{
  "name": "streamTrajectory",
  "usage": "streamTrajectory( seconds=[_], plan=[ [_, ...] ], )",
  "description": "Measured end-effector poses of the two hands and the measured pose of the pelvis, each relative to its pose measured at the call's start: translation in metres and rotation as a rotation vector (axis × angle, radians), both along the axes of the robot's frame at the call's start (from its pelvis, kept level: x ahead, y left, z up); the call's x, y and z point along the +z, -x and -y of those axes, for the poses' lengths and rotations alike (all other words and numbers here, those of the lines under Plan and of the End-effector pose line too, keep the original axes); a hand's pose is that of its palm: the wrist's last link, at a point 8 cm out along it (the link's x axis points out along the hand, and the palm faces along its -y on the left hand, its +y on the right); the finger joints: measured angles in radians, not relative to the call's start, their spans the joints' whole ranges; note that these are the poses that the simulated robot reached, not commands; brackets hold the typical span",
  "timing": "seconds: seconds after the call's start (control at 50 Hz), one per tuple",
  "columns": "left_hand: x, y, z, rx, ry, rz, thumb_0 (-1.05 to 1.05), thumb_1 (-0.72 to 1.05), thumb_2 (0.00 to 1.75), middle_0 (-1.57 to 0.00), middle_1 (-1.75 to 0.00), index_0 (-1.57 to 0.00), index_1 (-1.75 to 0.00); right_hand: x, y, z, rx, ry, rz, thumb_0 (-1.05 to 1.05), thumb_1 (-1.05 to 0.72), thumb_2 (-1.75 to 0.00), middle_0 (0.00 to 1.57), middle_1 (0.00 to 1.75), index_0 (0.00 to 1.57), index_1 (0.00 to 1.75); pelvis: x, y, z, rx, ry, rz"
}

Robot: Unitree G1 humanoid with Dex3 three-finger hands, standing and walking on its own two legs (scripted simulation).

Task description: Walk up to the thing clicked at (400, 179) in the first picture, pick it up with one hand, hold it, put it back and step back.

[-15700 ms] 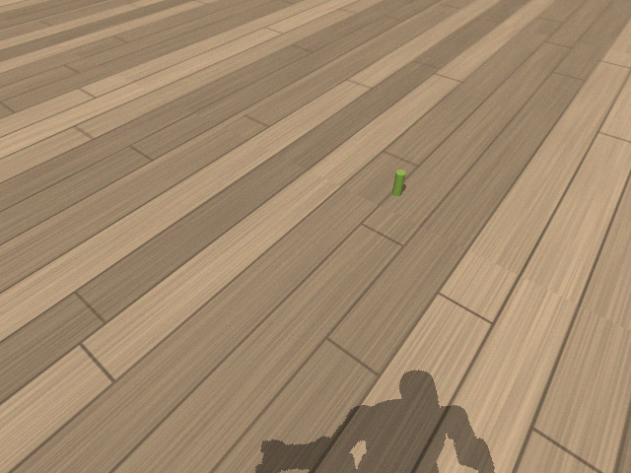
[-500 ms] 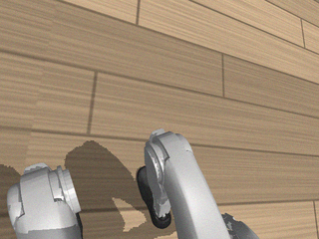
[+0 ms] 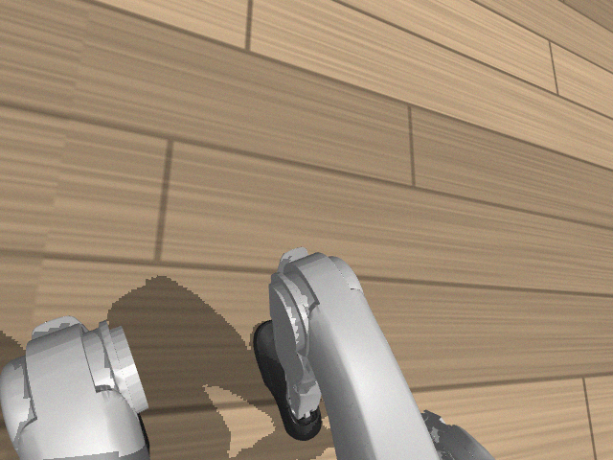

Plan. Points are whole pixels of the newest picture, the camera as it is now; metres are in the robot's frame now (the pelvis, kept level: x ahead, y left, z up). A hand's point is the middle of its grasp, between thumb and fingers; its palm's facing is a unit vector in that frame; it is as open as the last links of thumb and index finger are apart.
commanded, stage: close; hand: left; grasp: from above
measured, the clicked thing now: out of the picture +0.46 +0.34 -0.24
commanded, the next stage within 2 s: settle in 0.82 s
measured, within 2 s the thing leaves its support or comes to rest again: leaves its support in 1.20 s
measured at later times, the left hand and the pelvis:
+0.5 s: hand out of the picture +0.45 +0.35 -0.21, palm faces -0.43 -0.15 -0.89, open 8.9 cm; pelvis +0.00 +0.00 +0.00, yaw +0 degrees
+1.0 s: hand out of the picture +0.45 +0.34 -0.21, palm faces -0.43 -0.12 -0.90, open 7.6 cm; pelvis +0.00 +0.00 +0.00, yaw +0 degrees
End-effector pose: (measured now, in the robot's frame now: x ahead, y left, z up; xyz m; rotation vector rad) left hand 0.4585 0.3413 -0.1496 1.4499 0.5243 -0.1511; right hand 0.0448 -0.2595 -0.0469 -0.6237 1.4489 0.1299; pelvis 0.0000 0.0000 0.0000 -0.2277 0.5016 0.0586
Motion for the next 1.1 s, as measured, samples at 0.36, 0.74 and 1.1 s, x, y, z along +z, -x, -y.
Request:
streamTrajectory(
  seconds=[0.36, 0.74, 1.1],
  plan=[
    [0.0009, 0.0001, -0.0086, 0.056, -0.005, -0.014, 0.0, 0.08, 0.71, -0.55, -0.9, -0.59, -0.86, -0.0026, -0.005, -0.0044, 0.009, -0.032, 0.012, 0.0, -0.9, -0.9, 0.2, 0.3, 0.2, 0.3, 0.0006, -0.0016, -0.001, 0.001, 0.003, -0.01],
    [0.0021, 0.0039, -0.0086, 0.011, 0.0, -0.029, 0.02, 0.18, 0.61, -0.74, -0.83, -0.72, -0.79, -0.0008, -0.0022, 0.0028, 0.004, -0.006, -0.017, 0.0, -0.9, -0.9, 0.2, 0.3, 0.2, 0.3, 0.0017, -0.0012, 0.0013, 0.001, 0.0, -0.005],
    [0.0022, 0.0023, -0.0038, 0.011, -0.012, 0.002, 0.06, 0.26, 0.54, -0.9, -0.78, -0.8, -0.71, -0.0035, -0.0044, -0.0033, 0.022, -0.02, 0.027, 0.0, -0.91, -0.9, 0.2, 0.3, 0.2, 0.3, -0.0017, 0.001, 0.0005, -0.003, 0.0, 0.004]
  ],
)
